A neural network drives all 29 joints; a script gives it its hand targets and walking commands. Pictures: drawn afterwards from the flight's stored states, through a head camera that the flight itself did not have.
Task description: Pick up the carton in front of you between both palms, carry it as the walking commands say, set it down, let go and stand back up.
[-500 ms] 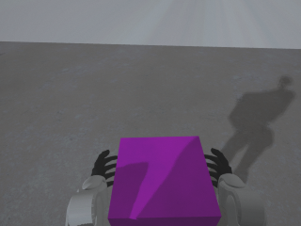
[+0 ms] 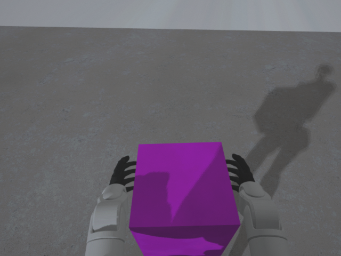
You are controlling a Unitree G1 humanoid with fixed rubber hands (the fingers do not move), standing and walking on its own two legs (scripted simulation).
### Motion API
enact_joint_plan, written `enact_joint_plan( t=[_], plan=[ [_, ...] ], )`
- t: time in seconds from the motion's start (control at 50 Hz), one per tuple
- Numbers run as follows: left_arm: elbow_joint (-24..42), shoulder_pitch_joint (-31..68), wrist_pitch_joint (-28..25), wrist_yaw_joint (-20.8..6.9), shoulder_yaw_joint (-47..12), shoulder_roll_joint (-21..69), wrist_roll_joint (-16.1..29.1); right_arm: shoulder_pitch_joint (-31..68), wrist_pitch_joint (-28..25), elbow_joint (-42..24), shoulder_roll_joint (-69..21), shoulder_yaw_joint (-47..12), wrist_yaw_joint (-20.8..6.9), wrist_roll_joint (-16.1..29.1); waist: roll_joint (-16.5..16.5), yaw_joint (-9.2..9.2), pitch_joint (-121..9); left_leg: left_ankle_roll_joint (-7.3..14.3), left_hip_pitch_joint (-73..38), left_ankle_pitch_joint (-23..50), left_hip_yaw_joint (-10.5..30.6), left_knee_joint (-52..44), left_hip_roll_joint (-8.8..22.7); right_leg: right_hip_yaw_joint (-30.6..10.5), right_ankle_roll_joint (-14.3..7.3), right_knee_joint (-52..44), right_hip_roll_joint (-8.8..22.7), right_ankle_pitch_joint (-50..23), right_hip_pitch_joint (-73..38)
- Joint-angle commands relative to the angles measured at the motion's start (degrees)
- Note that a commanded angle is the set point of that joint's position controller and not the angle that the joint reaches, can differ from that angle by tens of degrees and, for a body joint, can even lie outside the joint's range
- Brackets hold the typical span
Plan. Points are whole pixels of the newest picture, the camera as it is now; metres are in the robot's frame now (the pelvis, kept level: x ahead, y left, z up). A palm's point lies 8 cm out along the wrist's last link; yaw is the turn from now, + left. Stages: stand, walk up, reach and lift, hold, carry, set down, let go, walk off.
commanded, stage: carry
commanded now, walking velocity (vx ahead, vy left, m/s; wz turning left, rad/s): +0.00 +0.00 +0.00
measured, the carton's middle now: (181, 202) +0.29 +0.00 -0.06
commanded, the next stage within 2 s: none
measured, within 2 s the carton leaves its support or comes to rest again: neither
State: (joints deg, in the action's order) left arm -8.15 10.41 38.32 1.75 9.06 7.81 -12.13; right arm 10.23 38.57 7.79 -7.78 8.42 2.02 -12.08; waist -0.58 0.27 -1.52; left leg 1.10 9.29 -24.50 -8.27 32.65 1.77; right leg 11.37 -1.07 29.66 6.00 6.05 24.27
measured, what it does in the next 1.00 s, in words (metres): walks ahead: left foot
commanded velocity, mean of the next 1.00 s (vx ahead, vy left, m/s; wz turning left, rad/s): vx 0.30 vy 0.00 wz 0.00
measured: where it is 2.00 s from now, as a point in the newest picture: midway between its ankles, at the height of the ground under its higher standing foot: (177, 243)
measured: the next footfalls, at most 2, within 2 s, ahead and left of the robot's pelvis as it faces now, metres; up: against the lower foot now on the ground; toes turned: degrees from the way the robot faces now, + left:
left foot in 0.76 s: +0.35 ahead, +0.12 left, +0.00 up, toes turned +10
right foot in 1.10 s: +0.47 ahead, -0.11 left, +0.00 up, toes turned +20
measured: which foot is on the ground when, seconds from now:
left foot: down 0.00-0.40, up 0.42-0.74, down 0.76-1.00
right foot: down 0.00-0.78, up 0.80-1.00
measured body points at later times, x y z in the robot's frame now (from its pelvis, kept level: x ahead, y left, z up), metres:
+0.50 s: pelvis +0.09 -0.03 +0.02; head +0.10 -0.03 +0.47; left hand +0.39 +0.13 +0.04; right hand +0.39 -0.17 +0.03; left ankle +0.00 +0.09 -0.66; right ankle +0.10 -0.12 -0.73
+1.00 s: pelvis +0.31 +0.03 +0.02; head +0.36 +0.04 +0.47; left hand +0.62 +0.17 +0.02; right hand +0.60 -0.14 +0.03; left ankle +0.31 +0.12 -0.73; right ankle +0.33 -0.10 -0.69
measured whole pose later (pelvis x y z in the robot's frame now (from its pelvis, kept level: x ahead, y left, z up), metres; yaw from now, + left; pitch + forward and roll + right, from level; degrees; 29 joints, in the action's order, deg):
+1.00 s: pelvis +0.31 +0.03 +0.02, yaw -2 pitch +4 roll -1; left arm -4.1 8.4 38.4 2.3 7.6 7.6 -12.2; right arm 8.5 37.2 5.8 -7.6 7.3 2.1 -11.0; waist 0.7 0.6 0.6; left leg 2.2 13.0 -9.9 -13.0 18.7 3.6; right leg 6.7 0.3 40.7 3.1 19.1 26.5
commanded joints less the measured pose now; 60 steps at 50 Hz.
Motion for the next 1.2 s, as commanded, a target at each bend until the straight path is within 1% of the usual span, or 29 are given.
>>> enact_joint_plan(
  t=[0.0, 0.1, 0.16, 0.2, 0.24, 0.28, 0.34, 0.36, 0.38, 0.4, 0.42, 0.46, 0.5, 0.62, 0.72, 0.74, 0.76, 0.78, 0.8, 0.82, 0.86, 0.96, 1.02, 1.06, 1.08, 1.1, 1.12, 1.14, 1.18],
  plan=[
    [7.02, 23.99, -0.63, -12.24, -34.52, 48.83, 13.77, 24.57, -0.65, -6.65, -48.94, -34.52, -12.21, 13.88, 0.39, -0.07, -17.15, 0.71, 3.40, 18.61, 4.78, -5.70, 6.11, -4.93, -1.28, -0.23, 3.94, -13.95, -15.86],
    [6.22, 21.52, 1.86, -12.45, -32.61, 48.22, 12.65, 21.91, 1.85, -5.87, -48.26, -32.27, -12.49, 12.73, 0.08, -0.11, -16.74, 0.68, 3.28, 19.90, 4.56, -5.43, 6.11, -4.69, -1.16, 0.00, 3.89, -14.74, -15.51],
    [6.63, 23.64, 1.88, -12.63, -32.83, 48.88, 13.09, 23.55, 1.86, -6.24, -48.91, -32.02, -12.56, 12.54, -3.54, 0.03, -12.25, 2.11, 4.32, -4.37, 8.27, -16.28, 9.14, -0.89, 0.96, -0.44, 1.10, 9.79, -11.90],
    [7.24, 27.44, 1.47, -12.82, -33.17, 49.02, 13.48, 25.61, 1.60, -6.64, -49.28, -31.89, -12.63, 12.69, -6.99, 0.79, -4.25, 5.28, 4.26, -15.74, 15.81, -24.37, 13.91, 1.25, 2.05, 5.07, -1.65, 15.23, -3.68],
    [7.20, 29.99, 1.11, -12.91, -33.41, 49.49, 13.85, 27.15, 1.27, -6.67, -49.39, -31.95, -12.50, 12.75, -8.25, 1.16, -1.20, 7.49, -1.21, -10.20, 18.20, -26.07, 16.77, -0.73, 1.72, 8.50, -0.30, 15.26, 3.88],
    [6.46, 29.13, 1.02, -12.84, -33.06, 49.16, 14.08, 27.31, 1.10, -6.86, -49.03, -32.61, -12.17, 13.05, -7.35, 1.10, -3.26, 7.76, -10.19, 7.54, 15.07, -21.78, 15.75, -0.38, 1.06, 6.38, -1.01, 14.75, 6.86],
    [3.93, 24.40, 1.24, -12.71, -31.58, 49.21, 13.26, 24.82, 1.45, -5.97, -48.57, -32.95, -11.84, 12.65, -3.58, -0.44, -11.70, 2.86, -6.35, 27.54, 2.62, -5.82, 9.64, 3.38, -0.18, -7.03, -5.17, 6.10, -15.78],
    [2.73, 22.11, 1.39, -12.66, -30.75, 49.17, 12.66, 23.76, 1.76, -6.13, -48.42, -33.13, -11.94, 12.59, 2.71, -1.61, -15.99, -0.71, 4.27, 28.72, -2.01, 5.38, 6.05, -8.01, -3.50, -10.31, 1.62, 8.26, -29.26],
    [2.14, 19.78, 1.40, -12.70, -29.76, 48.57, 11.91, 24.49, 1.99, -7.44, -48.49, -33.85, -12.17, 12.96, 15.97, -2.24, -19.57, -3.10, 17.49, 14.24, -2.30, 19.32, 1.28, -28.38, -9.67, -14.47, 13.02, 3.67, -39.25],
    [2.65, 19.63, 1.32, -12.73, -29.60, 48.55, 12.00, 24.57, 1.89, -6.48, -48.82, -34.04, -12.34, 13.04, 16.88, -1.78, -18.10, -2.47, 24.56, -6.13, 2.47, 26.42, -0.06, -35.53, -13.31, -16.74, 17.84, -6.36, -40.35],
    [4.24, 20.40, 1.25, -12.80, -30.55, 49.03, 12.60, 23.78, 1.51, -6.72, -49.27, -34.04, -12.45, 13.24, 9.57, -1.74, -17.31, -1.20, 26.98, -8.27, 6.22, 30.30, 2.47, -32.21, -13.91, -15.73, 19.12, -8.93, -38.97],
    [7.36, 23.07, 0.81, -12.86, -33.10, 50.57, 13.97, 23.95, 0.81, -7.83, -50.89, -34.51, -12.69, 13.83, 3.11, -1.40, -15.91, 0.20, 27.24, -4.04, 7.88, 23.48, 5.66, -24.42, -9.89, -17.52, 16.84, -2.59, -34.08],
    [11.18, 25.93, 0.52, -12.78, -36.28, 50.74, 15.86, 24.38, 0.41, -10.01, -51.57, -35.86, -12.43, 14.63, 4.86, -1.31, -15.24, -0.28, 23.13, 1.11, 4.31, 15.26, 3.75, -17.84, -7.05, -20.33, 13.67, 2.02, -29.82],
    [10.96, 19.91, 2.21, -11.83, -34.75, 45.32, 14.56, 19.77, 2.02, -11.13, -46.28, -34.39, -10.89, 13.13, 9.65, -1.30, -13.30, -1.56, 18.19, 14.29, -1.18, -0.72, 2.26, -8.41, -6.00, -21.71, 10.37, 3.85, -26.40],
    [8.09, 18.97, 2.23, -11.01, -31.62, 44.00, 11.71, 20.24, 1.83, -7.41, -44.18, -31.43, -11.34, 12.24, 6.81, -0.41, -11.38, -1.72, 3.18, 16.41, -6.38, -10.11, 0.39, -2.18, -2.47, -10.54, 6.81, 8.36, -18.59],
    [7.45, 19.55, 2.17, -10.94, -31.50, 44.50, 11.27, 20.51, 1.75, -5.99, -44.91, -30.93, -11.55, 12.28, 4.16, 0.10, -13.14, -0.96, -5.62, 15.05, -5.02, -10.49, 1.26, 0.43, -0.75, -2.28, 4.76, 3.89, -13.66],
    [7.18, 20.44, 2.31, -10.96, -31.28, 44.71, 10.89, 20.39, 1.72, -4.95, -45.11, -30.30, -11.67, 12.06, -5.51, 1.02, -14.32, 1.58, -12.09, 13.58, 9.34, -15.57, 11.08, 2.79, 2.59, 12.42, 0.87, 5.95, -5.42],
    [6.99, 21.37, 2.43, -11.17, -31.73, 45.08, 11.06, 19.71, 1.34, -4.55, -45.14, -29.01, -11.79, 11.35, -18.04, 1.67, -16.29, 9.37, -20.53, 18.98, 27.50, -18.31, 20.98, 0.16, 3.96, 24.73, -4.67, 19.45, 8.28],
    [6.62, 20.95, 2.15, -11.42, -32.26, 46.00, 11.58, 19.08, 0.90, -3.79, -46.06, -28.67, -12.02, 11.67, -15.29, 1.47, -15.96, 12.37, -20.55, 32.31, 28.91, -18.14, 24.07, -6.08, 2.84, 31.81, -2.57, 26.38, 12.16],
    [6.13, 21.14, 1.41, -11.78, -32.68, 47.32, 11.92, 18.91, 0.17, -3.27, -47.89, -29.30, -12.24, 12.29, -10.78, 1.31, -16.55, 12.57, -19.38, 44.75, 24.33, -16.29, 23.28, -8.50, 1.70, 35.10, -1.62, 26.70, 12.97],
    [5.97, 21.37, -0.61, -12.36, -34.57, 50.00, 12.67, 19.87, -1.72, -4.05, -50.62, -31.22, -12.74, 13.34, -4.89, 0.75, -18.81, 8.41, -18.92, 49.63, 15.22, -15.97, 20.49, -9.92, 0.42, 27.73, 0.87, 21.89, 11.20],
    [8.81, 20.62, -3.44, -12.19, -38.39, 52.71, 14.38, 22.52, -4.46, -8.34, -52.78, -36.33, -13.52, 15.60, -7.64, 0.38, -21.05, 5.50, -14.53, 53.40, 1.76, -14.47, 14.91, -4.62, 1.34, 7.19, -3.05, 10.30, 0.05],
    [14.01, 21.87, -2.18, -11.54, -40.67, 50.35, 15.78, 21.61, -3.22, -12.35, -50.88, -38.11, -12.87, 16.38, -9.17, 0.78, -20.84, 4.67, -12.36, 48.88, -1.22, -12.04, 13.40, -1.88, 1.68, -0.26, -3.73, 1.04, -5.16],
    [14.45, 20.42, -0.28, -11.24, -40.16, 48.40, 15.67, 20.07, -1.15, -13.50, -48.43, -37.44, -12.05, 15.54, -6.21, -0.01, -19.99, 1.86, -8.70, 39.36, -2.93, -8.28, 11.03, -0.84, 1.81, -10.38, -2.86, -11.00, -12.69],
    [13.90, 19.42, 0.78, -11.21, -38.82, 47.02, 14.99, 19.06, -0.13, -13.41, -46.77, -36.43, -11.63, 14.54, -4.76, -0.16, -20.04, 0.20, -4.46, 33.10, -2.43, -6.62, 10.37, -3.08, 1.67, -11.08, 0.27, -15.21, -18.69],
    [13.26, 19.05, 1.80, -11.23, -37.13, 45.02, 14.15, 18.01, 0.88, -13.19, -44.93, -35.13, -11.22, 13.40, 0.88, 0.14, -21.33, -1.77, 1.03, 21.55, -2.54, -3.33, 8.65, -8.91, 1.01, -7.50, 7.03, -33.06, -25.36],
    [11.55, 18.01, 2.52, -11.20, -35.20, 44.08, 13.43, 16.66, 2.03, -11.92, -43.96, -34.39, -10.96, 12.76, 5.89, 0.14, -23.06, -3.09, 4.06, 13.46, 0.80, -4.33, 6.23, -11.90, -3.44, -3.94, 10.27, -41.44, -30.23],
    [9.18, 16.42, 2.77, -11.29, -33.18, 43.68, 12.51, 16.84, 2.75, -11.52, -43.66, -33.63, -10.96, 12.41, 9.27, -0.04, -22.48, -3.55, 3.40, 9.59, 1.09, -5.07, 5.57, -13.48, -4.70, -4.82, 10.76, -38.97, -28.97],
    [5.24, 14.55, 2.79, -11.33, -29.50, 43.75, 10.70, 18.56, 2.99, -9.71, -43.23, -32.66, -11.19, 12.22, 6.77, 0.01, -20.82, -3.58, 0.45, 15.08, 1.39, -6.42, 5.78, -10.81, -3.76, -4.22, 8.25, -39.47, -26.34]
  ],
)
